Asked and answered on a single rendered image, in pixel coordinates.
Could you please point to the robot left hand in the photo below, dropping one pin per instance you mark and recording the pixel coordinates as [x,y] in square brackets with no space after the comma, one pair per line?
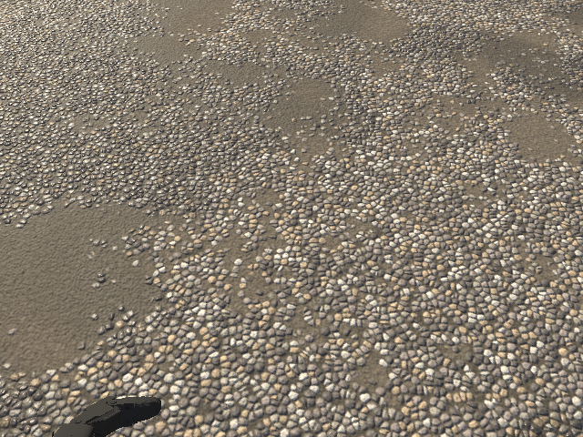
[109,414]

